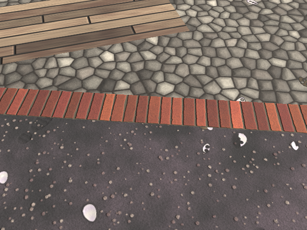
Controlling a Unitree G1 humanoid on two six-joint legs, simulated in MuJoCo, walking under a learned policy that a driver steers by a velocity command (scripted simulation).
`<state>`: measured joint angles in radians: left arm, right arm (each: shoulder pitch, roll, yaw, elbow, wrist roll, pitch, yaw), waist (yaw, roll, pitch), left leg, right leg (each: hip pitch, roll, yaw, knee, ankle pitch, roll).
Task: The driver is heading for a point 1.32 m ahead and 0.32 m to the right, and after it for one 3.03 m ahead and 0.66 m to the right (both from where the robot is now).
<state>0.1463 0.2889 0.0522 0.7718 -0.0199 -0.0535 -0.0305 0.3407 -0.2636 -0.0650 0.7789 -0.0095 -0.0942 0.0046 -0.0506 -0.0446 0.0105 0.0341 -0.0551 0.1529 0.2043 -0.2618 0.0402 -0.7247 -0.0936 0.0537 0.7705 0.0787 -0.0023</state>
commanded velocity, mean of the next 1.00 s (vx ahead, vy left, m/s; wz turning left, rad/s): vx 0.50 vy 0.00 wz -0.44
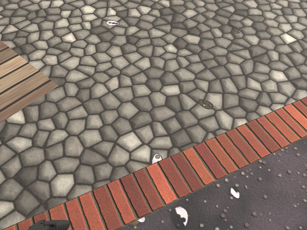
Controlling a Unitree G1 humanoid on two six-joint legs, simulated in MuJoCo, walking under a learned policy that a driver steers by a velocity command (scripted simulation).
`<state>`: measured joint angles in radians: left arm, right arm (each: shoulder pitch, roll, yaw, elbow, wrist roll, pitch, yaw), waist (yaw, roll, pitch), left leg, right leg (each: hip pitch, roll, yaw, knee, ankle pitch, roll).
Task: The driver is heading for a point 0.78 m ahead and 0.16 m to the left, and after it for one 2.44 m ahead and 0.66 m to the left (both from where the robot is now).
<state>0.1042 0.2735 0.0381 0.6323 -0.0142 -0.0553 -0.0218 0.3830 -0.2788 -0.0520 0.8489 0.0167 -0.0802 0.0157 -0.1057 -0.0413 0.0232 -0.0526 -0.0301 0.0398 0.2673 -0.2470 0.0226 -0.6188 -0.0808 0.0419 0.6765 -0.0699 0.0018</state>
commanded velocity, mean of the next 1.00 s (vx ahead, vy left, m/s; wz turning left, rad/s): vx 0.50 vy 0.00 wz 0.30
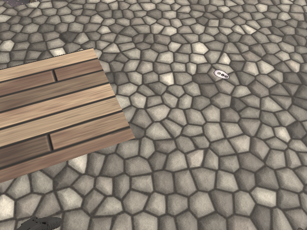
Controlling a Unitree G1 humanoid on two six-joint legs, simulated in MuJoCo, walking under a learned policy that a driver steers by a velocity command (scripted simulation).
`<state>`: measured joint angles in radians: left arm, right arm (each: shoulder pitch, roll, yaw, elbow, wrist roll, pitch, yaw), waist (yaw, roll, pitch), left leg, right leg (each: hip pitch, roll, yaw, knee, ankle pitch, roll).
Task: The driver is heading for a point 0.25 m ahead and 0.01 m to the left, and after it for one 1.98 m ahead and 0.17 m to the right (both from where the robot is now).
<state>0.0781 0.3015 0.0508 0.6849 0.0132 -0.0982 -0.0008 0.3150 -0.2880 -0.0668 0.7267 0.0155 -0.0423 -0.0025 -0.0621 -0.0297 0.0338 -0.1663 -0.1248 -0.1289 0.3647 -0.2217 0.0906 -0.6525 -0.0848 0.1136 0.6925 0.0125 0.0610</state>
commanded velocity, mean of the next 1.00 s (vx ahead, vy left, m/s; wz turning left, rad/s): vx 0.13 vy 0.00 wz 0.26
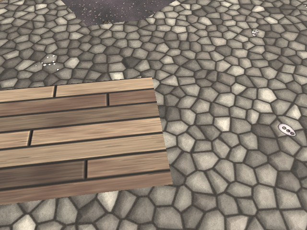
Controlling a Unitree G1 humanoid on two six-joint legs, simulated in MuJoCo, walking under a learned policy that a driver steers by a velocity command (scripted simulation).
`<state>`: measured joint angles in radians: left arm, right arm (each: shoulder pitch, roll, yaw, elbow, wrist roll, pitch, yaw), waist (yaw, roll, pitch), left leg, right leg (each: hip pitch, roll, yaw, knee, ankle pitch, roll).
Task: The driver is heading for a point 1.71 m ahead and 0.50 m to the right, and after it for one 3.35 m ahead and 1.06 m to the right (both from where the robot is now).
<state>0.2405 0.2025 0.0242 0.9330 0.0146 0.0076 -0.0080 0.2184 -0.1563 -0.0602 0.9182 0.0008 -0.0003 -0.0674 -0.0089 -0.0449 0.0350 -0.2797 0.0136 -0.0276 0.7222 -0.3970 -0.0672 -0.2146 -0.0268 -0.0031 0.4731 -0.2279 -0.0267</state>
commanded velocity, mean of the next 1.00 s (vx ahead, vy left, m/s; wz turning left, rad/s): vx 0.33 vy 0.00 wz -0.21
